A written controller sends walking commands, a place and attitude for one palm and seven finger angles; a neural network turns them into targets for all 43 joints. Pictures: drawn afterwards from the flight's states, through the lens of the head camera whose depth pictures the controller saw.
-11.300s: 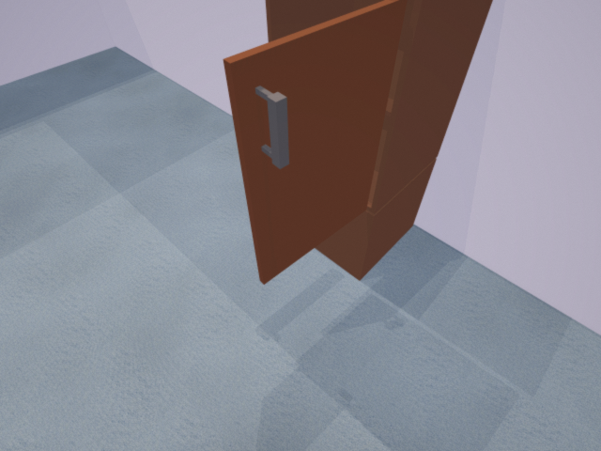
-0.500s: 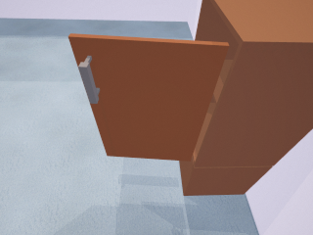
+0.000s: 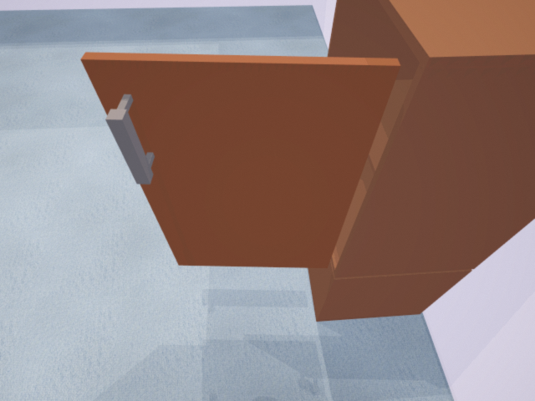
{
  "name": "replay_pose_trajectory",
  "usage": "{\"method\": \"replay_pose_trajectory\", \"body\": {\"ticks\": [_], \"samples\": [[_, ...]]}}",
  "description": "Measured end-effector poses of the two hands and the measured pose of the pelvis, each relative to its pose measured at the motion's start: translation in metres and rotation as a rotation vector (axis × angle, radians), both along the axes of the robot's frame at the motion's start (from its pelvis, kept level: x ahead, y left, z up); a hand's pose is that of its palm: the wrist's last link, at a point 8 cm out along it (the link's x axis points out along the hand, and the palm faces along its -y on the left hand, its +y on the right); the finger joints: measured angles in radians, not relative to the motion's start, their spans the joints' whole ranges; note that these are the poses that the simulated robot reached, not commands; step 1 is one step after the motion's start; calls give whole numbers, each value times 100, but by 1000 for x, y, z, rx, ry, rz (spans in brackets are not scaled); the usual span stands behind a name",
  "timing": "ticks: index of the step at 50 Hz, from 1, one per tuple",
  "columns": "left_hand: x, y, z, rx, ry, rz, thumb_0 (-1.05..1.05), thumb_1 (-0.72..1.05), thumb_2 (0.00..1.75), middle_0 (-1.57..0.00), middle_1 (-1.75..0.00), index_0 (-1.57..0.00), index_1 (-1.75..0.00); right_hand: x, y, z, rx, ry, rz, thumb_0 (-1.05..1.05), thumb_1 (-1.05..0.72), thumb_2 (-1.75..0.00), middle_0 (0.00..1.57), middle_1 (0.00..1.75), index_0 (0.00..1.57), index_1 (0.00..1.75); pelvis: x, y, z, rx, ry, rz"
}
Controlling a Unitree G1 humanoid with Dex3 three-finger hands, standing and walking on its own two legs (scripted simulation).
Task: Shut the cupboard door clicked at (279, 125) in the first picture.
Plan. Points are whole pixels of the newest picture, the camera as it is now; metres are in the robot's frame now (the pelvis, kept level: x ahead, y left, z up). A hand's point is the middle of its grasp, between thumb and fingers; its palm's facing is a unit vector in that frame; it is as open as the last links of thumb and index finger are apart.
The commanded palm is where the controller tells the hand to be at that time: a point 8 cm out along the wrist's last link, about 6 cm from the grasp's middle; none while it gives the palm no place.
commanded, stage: come to a stop and stand still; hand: left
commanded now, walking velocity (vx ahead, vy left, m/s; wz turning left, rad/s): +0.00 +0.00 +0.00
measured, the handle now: (135, 141) +0.45 +0.22 +0.14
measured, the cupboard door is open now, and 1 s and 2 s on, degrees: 85 85 85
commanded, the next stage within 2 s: look again from close up in 0.68 s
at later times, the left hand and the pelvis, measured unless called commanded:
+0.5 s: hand out of the picture -0.01 +0.14 -0.16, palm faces +0.03 -0.98 -0.22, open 7.3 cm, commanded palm none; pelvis -0.03 -0.04 +0.01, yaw +0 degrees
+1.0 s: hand out of the picture -0.06 +0.14 -0.17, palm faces +0.03 -0.98 -0.20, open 7.3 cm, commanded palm none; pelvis -0.06 -0.03 +0.00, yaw +1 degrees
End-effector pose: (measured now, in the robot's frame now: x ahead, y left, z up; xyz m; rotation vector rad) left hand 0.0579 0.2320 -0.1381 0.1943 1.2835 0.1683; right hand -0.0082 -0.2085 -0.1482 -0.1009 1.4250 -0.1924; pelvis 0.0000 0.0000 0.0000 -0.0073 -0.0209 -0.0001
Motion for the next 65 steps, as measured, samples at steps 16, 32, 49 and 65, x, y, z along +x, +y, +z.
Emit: {"method": "replay_pose_trajectory", "body": {"ticks": [16, 32, 49, 65], "samples": [[-23, -38, 4, -28, -46, -8, 0, 93, 90, -20, -30, -20, -30, 17, -53, 10, -27, -102, 49, 0, -91, -90, 19, 29, 19, 30, -19, -32, 5, 14, -15, 5], [-113, -48, 4, -27, 113, 54, 0, 91, 90, -20, -30, -20, -30, -44, -57, 9, 8, 9, 52, 0, -91, -90, 19, 29, 19, 30, -38, -44, 9, 13, -11, 11], [-122, -46, -4, -38, 85, 26, 0, 91, 90, -20, -30, -20, -30, -59, -33, -2, 39, -54, 51, 0, -91, -90, 19, 29, 19, 30, -54, -30, 0, 16, -22, 24], [-118, -33, -2, -41, 41, 45, 0, 92, 90, -20, -30, -20, -30, -50, -28, 5, 21, -74, 80, 1, -91, -90, 20, 29, 19, 30, -55, -21, 3, 20, -14, 28]]}}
